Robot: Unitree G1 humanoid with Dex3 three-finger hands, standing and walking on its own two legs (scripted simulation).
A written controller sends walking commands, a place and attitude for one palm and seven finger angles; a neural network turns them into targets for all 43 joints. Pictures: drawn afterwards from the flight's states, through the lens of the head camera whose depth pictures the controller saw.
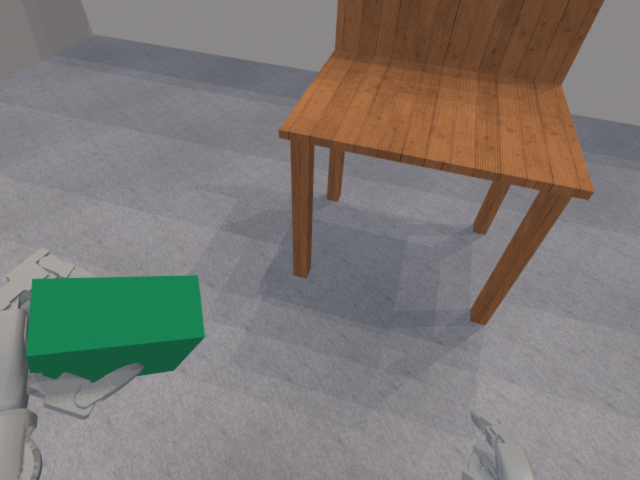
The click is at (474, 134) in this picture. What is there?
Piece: table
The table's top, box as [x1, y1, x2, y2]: [278, 50, 593, 199]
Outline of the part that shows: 278,130 279,137 585,199 588,199 593,192 561,85 334,50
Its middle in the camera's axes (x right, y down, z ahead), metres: +0.35 -0.40 +1.20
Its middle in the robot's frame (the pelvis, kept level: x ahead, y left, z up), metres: +1.18 -0.29 -0.11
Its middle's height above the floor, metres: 0.66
